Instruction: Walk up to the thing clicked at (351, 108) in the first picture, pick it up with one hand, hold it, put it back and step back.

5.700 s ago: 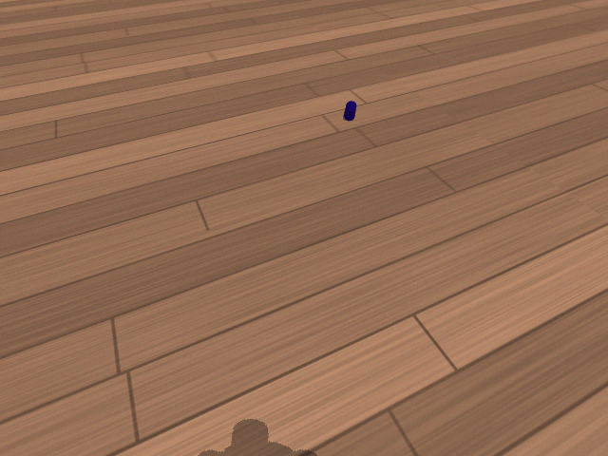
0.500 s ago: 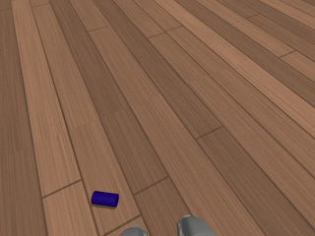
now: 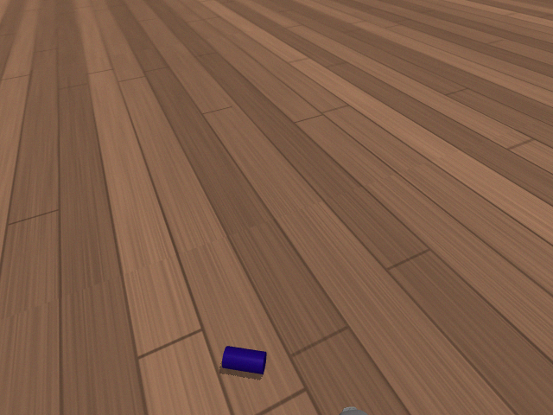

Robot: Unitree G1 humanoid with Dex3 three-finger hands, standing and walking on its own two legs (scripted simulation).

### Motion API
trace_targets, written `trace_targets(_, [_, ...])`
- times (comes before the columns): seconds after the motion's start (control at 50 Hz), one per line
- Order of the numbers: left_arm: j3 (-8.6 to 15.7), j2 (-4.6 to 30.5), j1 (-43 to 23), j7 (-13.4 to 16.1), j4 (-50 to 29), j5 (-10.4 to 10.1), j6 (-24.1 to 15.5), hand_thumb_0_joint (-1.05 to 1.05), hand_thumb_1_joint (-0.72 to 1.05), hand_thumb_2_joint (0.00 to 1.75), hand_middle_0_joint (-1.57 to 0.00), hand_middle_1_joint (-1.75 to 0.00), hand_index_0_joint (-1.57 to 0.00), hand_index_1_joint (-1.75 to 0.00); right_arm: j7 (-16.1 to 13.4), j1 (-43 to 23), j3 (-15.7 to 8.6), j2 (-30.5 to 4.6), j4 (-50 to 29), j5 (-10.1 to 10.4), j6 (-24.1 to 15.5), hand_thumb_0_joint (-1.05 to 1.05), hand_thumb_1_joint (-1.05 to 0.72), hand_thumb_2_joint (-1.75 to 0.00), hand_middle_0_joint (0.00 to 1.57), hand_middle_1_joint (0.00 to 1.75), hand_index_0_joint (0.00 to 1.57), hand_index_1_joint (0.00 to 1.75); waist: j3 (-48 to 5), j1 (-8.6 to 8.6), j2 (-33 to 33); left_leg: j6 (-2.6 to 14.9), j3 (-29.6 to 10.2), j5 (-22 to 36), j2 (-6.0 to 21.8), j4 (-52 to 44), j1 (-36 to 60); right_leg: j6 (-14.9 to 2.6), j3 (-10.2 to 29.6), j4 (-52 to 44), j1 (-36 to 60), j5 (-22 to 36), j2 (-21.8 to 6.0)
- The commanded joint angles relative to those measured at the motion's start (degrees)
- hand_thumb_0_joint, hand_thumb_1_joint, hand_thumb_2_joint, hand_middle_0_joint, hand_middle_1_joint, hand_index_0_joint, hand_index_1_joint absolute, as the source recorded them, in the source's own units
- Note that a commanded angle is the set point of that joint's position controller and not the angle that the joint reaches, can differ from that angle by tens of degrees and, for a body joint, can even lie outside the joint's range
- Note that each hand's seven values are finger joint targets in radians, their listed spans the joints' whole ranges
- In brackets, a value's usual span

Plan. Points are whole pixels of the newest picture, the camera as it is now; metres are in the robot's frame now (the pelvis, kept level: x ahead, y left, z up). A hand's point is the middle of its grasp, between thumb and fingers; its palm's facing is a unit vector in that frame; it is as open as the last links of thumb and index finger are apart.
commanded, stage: walk up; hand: left
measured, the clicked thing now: (244, 359) +0.51 +0.16 -0.69
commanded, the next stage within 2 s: none
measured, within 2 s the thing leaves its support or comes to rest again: neither
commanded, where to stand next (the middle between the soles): +0.12 -0.04 m, yaw -5 degrees
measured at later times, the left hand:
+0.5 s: hand out of the picture +0.17 +0.22 -0.12, palm faces -0.13 -0.92 -0.36, open 7.4 cm
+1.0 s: hand out of the picture +0.16 +0.21 -0.13, palm faces -0.12 -0.91 -0.39, open 7.4 cm
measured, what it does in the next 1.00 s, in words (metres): steps on the spot: right foot, then left foot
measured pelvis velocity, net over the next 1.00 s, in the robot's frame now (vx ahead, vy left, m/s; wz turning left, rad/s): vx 0.05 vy -0.05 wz -0.12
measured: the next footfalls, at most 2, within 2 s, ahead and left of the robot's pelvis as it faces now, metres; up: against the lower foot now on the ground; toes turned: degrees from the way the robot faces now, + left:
right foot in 0.38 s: +0.05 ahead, -0.17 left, +0.00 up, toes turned -7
left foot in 0.70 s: +0.18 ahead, +0.08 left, +0.00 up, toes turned -6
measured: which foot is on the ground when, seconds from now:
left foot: down 0.00-0.42, up 0.44-0.68, down 0.70-1.00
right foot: up 0.00-0.36, down 0.38-1.00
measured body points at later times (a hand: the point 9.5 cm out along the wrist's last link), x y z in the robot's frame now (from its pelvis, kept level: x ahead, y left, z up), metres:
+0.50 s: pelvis +0.04 -0.03 +0.03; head +0.09 -0.04 +0.47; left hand +0.18 +0.26 -0.09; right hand +0.03 -0.37 -0.09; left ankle -0.01 +0.13 -0.63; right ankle +0.06 -0.15 -0.69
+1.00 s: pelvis +0.05 -0.05 +0.02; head +0.09 -0.06 +0.47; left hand +0.16 +0.26 -0.10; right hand +0.13 -0.37 -0.10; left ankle +0.14 +0.08 -0.69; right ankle +0.01 -0.16 -0.69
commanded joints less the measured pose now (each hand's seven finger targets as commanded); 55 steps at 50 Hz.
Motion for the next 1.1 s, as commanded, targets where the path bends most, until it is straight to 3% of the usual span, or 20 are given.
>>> trace_targets(0.0, [2.1,10.4,-4.7,-1.9,-0.7,-2.0,-2.2,0.00,0.90,0.90,-0.20,-0.30,-0.20,-0.30,-2.4,-11.9,-3.6,-17.4,-5.1,-1.2,-5.4,0.00,-0.90,-0.90,0.20,0.30,0.20,0.30,16.2,0.74,4.0,10.35,-26.1,-13.8,16.6,-34.3,-17.0,0.97,3.5,3.5,-4.6,9.3,1.1])
trace_targets(0.02, [2.2,10.2,-1.2,-2.4,0.7,-2.0,-1.9,0.00,0.90,0.90,-0.20,-0.30,-0.20,-0.30,-2.6,-9.9,-3.3,-16.3,-3.9,-0.8,-6.1,0.00,-0.90,-0.90,0.20,0.30,0.20,0.30,14.4,0.90,4.9,7.72,-20.0,-7.3,13.7,-32.8,-11.6,0.50,2.0,2.7,-5.9,10.7,2.7])
trace_targets(0.12, [2.5,10.0,-2.6,-4.4,0.1,-0.9,-0.9,0.00,0.90,0.90,-0.20,-0.30,-0.20,-0.30,-2.9,-3.2,-4.0,-16.3,-0.8,-0.2,-7.1,0.00,-0.90,-0.90,0.20,0.30,0.20,0.30,8.2,-1.79,12.0,9.52,-17.3,-4.6,14.5,-32.4,1.8,1.12,-1.0,-2.0,-5.1,8.8,2.5])
trace_targets(0.22, [1.5,8.8,-8.4,-5.1,-2.4,-0.4,-1.7,0.00,0.90,0.90,-0.20,-0.30,-0.20,-0.30,-3.6,5.4,-4.3,-15.9,0.3,0.3,-7.6,0.00,-0.90,-0.90,0.20,0.30,0.20,0.30,3.3,-5.51,10.1,12.74,-14.7,29.1,17.6,-24.8,17.9,0.58,-3.5,-8.0,-9.0,3.2,1.3])
trace_targets(0.34, [0.6,5.6,-1.6,-5.1,-0.3,-1.5,-3.0,0.00,0.90,0.90,-0.20,-0.30,-0.20,-0.30,-3.4,0.7,-3.1,-15.3,-2.8,1.2,-6.2,0.00,-0.90,-0.90,0.20,0.30,0.20,0.30,-3.6,-0.31,10.6,9.44,-0.8,51.7,11.4,-9.7,10.9,-1.93,-14.2,-29.5,14.4,11.6,4.3])
trace_targets(0.36, [1.4,7.6,4.1,-4.6,1.9,-1.5,-3.4,0.00,0.90,0.90,-0.20,-0.30,-0.20,-0.30,-3.4,-0.1,-2.1,-13.2,-3.5,1.7,-6.0,0.00,-0.90,-0.90,0.20,0.30,0.20,0.30,-6.2,2.79,5.4,7.16,1.0,48.5,9.2,-0.7,4.1,-2.26,-13.7,-32.6,26.0,19.5,4.4])
trace_targets(0.38, [3.0,12.4,9.3,-3.9,3.0,-1.2,-3.6,0.00,0.90,0.90,-0.20,-0.30,-0.20,-0.30,-3.5,0.4,-0.8,-10.2,-4.7,2.4,-6.0,0.00,-0.90,-0.90,0.20,0.30,0.20,0.30,-10.0,5.28,-4.5,4.51,1.3,35.1,6.5,10.9,-7.6,-5.01,-1.4,-30.9,37.3,24.2,-1.6])
trace_targets(0.4, [3.8,16.3,10.0,-3.4,1.7,-1.6,-3.8,0.00,0.90,0.90,-0.20,-0.30,-0.20,-0.30,-3.6,1.7,0.5,-6.7,-6.4,2.9,-6.1,0.00,-0.90,-0.90,0.20,0.30,0.20,0.30,-10.0,4.60,-17.2,3.05,1.1,0.7,-0.9,16.7,-19.6,-10.09,19.9,-36.3,41.3,24.0,-14.8])
trace_targets(0.42, [3.3,16.9,7.8,-3.5,0.6,-1.7,-3.5,0.00,0.90,0.90,-0.20,-0.30,-0.20,-0.30,-4.2,-2.8,-1.3,-11.8,-5.5,2.3,-5.6,0.00,-0.90,-0.90,0.20,0.30,0.20,0.30,-6.8,5.53,-11.4,3.22,-1.0,-6.6,-1.5,20.6,-20.7,-18.04,28.2,-39.0,35.1,23.4,-20.5])
trace_targets(0.44, [3.1,15.6,5.1,-3.4,-0.2,-2.2,-3.3,0.00,0.90,0.90,-0.20,-0.30,-0.20,-0.30,-4.5,-3.5,-2.0,-13.2,-4.7,1.8,-5.6,0.00,-0.90,-0.90,0.20,0.30,0.20,0.30,-2.9,4.29,-7.6,2.84,-3.2,-6.5,1.1,22.2,-19.8,-19.30,24.0,-37.8,30.2,27.6,-20.5])
trace_targets(0.5, [0.8,9.5,-2.0,-2.7,-1.7,-2.6,-3.3,0.00,0.90,0.90,-0.20,-0.30,-0.20,-0.30,-3.5,1.8,-1.0,-10.8,-1.1,2.7,-5.6,0.00,-0.90,-0.90,0.20,0.30,0.20,0.30,1.0,-0.75,-4.6,3.27,-2.5,1.1,1.8,14.9,-14.3,-12.77,2.9,-32.4,21.4,36.6,-10.0])
trace_targets(0.62, [-0.8,8.9,-6.2,-2.2,-1.9,-2.4,-3.4,0.00,0.90,0.90,-0.20,-0.30,-0.20,-0.30,-2.6,-0.3,-0.6,-8.3,0.6,2.5,-5.4,0.00,-0.90,-0.90,0.20,0.30,0.20,0.30,-1.8,-1.02,-10.7,1.72,2.7,15.8,2.4,-9.2,-1.1,-10.34,-2.6,-26.1,15.3,48.5,-8.3])
trace_targets(0.68, [-1.2,7.8,-8.4,-2.2,-2.4,-3.9,-1.9,0.00,0.90,0.90,-0.20,-0.30,-0.20,-0.30,-3.0,-0.7,-1.9,-11.3,1.1,1.0,-5.5,0.00,-0.90,-0.90,0.20,0.30,0.20,0.30,-2.9,-2.88,-6.4,3.46,-1.8,34.7,3.6,-17.6,6.0,-5.11,-2.3,-18.9,8.8,32.6,-5.2])
trace_targets(0.72, [-1.6,6.0,-6.2,-1.8,-1.5,-4.7,-0.9,0.00,0.90,0.90,-0.20,-0.30,-0.20,-0.30,-2.7,-5.2,-2.6,-16.9,-0.6,1.2,-5.4,0.00,-0.90,-0.90,0.20,0.30,0.20,0.30,-3.9,-1.16,5.2,12.38,-21.1,32.7,18.4,-26.2,-1.8,-1.07,-7.0,-9.2,12.2,10.5,3.6])
trace_targets(0.76, [-0.8,7.7,-3.6,-1.6,1.5,-4.0,-0.4,0.00,0.90,0.90,-0.20,-0.30,-0.20,-0.30,-2.6,-10.9,-2.3,-16.0,-0.9,1.0,-5.1,0.00,-0.90,-0.90,0.20,0.30,0.20,0.30,-3.2,0.39,8.0,16.61,-24.7,29.0,20.8,-27.3,-6.7,-1.18,-5.5,-4.4,16.0,-3.7,2.7])
trace_targets(0.84, [-0.5,6.5,-2.2,-2.4,3.2,-3.3,-1.3,0.00,0.90,0.90,-0.20,-0.30,-0.20,-0.30,-2.6,-12.1,-1.4,-13.1,-0.8,1.2,-4.6,0.00,-0.90,-0.90,0.20,0.30,0.20,0.30,-7.9,1.58,8.0,11.22,-11.2,39.3,14.2,-18.9,0.6,-1.34,-8.6,-16.5,15.9,2.8,1.7])
trace_targets(0.88, [-0.5,6.7,-1.8,-2.0,4.6,-2.8,-2.6,0.00,0.90,0.90,-0.20,-0.30,-0.20,-0.30,-2.2,-13.3,-0.6,-10.9,-0.1,1.9,-3.8,0.00,-0.90,-0.90,0.20,0.30,0.20,0.30,-11.4,1.89,5.1,7.21,-5.9,43.2,9.8,-10.3,2.2,-1.47,-5.5,-29.7,22.1,20.1,-0.3])
trace_targets(0.94, [-0.1,12.3,-7.2,-1.4,3.5,-2.2,-3.7,0.00,0.90,0.90,-0.20,-0.30,-0.20,-0.30,-2.2,-13.2,0.3,-8.1,0.0,2.5,-3.1,0.00,-0.90,-0.90,0.20,0.30,0.20,0.30,-7.2,-0.56,-2.7,2.32,-1.5,17.2,2.4,-8.5,-6.4,-8.71,7.7,-30.4,22.3,38.7,-12.9])
trace_targets(1.02, [-1.1,9.9,-10.7,-1.8,3.8,-2.3,-3.2,0.00,0.90,0.90,-0.20,-0.30,-0.20,-0.30,-1.3,-15.5,-1.0,-10.8,2.5,2.0,-3.5,0.00,-0.90,-0.90,0.20,0.30,0.20,0.30,-3.8,-1.66,-2.5,4.51,-3.0,30.7,5.2,-14.1,4.1,-2.77,-1.7,-29.2,11.6,24.5,-5.5])
trace_targets(1.08, [-1.2,9.6,-9.8,-1.9,5.5,-1.9,-3.3,0.00,0.90,0.90,-0.20,-0.30,-0.20,-0.30,-0.7,-17.4,-0.2,-9.0,3.3,1.9,-3.0,0.00,-0.90,-0.90,0.20,0.30,0.20,0.30,-2.5,-0.69,-5.9,4.51,-3.0,25.3,4.7,-15.2,3.2,-2.61,-0.2,-33.3,11.6,15.8,-5.5])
